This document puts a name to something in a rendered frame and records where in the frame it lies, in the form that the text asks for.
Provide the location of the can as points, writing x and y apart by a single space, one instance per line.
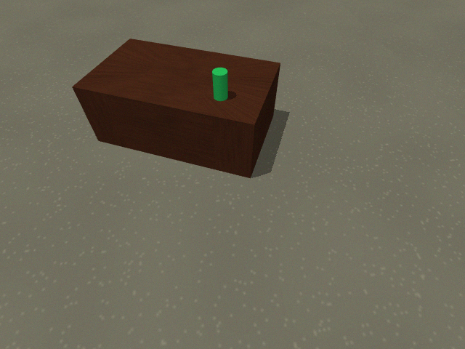
220 84

